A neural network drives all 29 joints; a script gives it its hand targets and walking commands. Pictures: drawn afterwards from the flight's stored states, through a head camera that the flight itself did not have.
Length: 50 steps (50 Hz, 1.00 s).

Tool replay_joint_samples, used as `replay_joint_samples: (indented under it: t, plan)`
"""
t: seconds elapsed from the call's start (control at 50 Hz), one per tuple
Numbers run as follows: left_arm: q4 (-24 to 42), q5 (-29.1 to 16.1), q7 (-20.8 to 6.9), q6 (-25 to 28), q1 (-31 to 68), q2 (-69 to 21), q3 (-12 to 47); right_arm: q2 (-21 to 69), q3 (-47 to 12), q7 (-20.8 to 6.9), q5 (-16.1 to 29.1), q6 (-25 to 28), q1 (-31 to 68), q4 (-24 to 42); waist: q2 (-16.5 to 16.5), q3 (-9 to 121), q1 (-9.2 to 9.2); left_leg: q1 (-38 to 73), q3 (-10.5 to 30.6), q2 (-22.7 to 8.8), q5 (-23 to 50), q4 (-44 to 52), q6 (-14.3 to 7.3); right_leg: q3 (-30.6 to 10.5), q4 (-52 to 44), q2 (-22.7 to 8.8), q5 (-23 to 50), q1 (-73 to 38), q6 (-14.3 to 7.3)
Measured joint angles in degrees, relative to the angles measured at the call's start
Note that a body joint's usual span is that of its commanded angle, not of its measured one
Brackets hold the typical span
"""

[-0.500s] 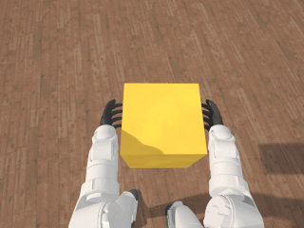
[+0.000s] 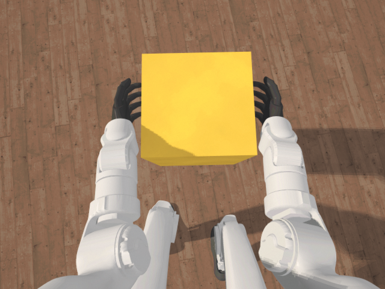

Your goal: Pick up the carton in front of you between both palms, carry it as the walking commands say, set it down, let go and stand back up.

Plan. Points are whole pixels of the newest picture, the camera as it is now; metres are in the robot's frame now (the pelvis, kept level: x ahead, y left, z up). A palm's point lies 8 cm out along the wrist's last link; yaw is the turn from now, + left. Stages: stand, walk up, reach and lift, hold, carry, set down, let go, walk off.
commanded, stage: set down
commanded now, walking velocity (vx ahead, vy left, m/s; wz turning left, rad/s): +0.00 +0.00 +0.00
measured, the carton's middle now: (196, 120) +0.47 +0.04 -0.16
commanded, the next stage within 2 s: none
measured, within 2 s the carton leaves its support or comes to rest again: rests again in 1.34 s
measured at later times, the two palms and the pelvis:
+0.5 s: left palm (133, 122) +0.46 +0.21 -0.24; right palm (243, 119) +0.50 -0.08 -0.23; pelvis -0.03 +0.01 -0.12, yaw -3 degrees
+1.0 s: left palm (138, 126) +0.49 +0.23 -0.38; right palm (228, 122) +0.54 -0.07 -0.38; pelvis -0.03 +0.01 -0.21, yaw -4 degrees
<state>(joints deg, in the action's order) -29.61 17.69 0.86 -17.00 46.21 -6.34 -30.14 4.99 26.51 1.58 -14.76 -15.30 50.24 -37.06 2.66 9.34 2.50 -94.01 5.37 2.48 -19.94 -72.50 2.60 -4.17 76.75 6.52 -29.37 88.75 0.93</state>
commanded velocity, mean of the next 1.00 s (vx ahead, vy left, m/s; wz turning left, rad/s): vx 0.00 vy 0.00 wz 0.00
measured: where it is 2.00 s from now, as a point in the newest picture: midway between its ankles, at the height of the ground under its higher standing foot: (190, 250)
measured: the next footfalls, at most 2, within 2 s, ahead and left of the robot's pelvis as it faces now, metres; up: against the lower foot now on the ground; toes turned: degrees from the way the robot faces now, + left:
none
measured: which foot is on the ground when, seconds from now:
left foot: down 0.00-1.00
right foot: down 0.00-1.00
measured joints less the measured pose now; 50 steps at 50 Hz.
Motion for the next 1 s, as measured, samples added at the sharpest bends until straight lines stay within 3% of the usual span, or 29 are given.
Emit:
replay_joint_samples:
  t: [0.3, 0.64, 0.84, 1.0]
  plan:
    - [-3.7, -3.6, 1.3, -0.3, 10.2, 5.1, 1.2, -4.7, -3.1, 2.8, 4.3, 0.1, 9.8, -3.4, 0.2, -1.7, 1.19, -18.8, 0.6, 1.1, -3.3, -16.1, 0.6, 0.5, 15.8, 1.7, -3.9, 18.2, 1.3]
    - [-8.5, -4.9, 2.6, -1.6, 23.7, 10.5, 0.7, -10.8, -4.8, 4.1, 6.1, -0.6, 25.6, -11.3, 0.6, -12.3, 2.64, -31.1, 0.7, 2.3, -4.7, -30.4, 1.0, 0.8, 30.2, 3.4, -6.2, 30.0, 3.0]
    - [-11.4, -8.1, 3.3, -1.2, 30.7, 14.7, 2.1, -14.8, -10.1, 6.3, 10.6, 0.1, 33.8, -15.3, 0.8, -21.2, 3.97, -35.4, 0.6, 2.4, -6.1, -38.1, 1.6, 1.2, 38.3, 4.5, -7.9, 34.4, 3.4]
    - [-14.2, -11.5, 2.4, -0.1, 32.6, 17.6, 2.6, -16.7, -15.9, 8.3, 13.8, 0.4, 37.7, -18.7, -0.2, -27.1, 5.46, -34.9, -1.1, 0.2, -9.2, -43.3, 1.0, 0.3, 43.4, 6.0, -10.0, 34.6, 3.7]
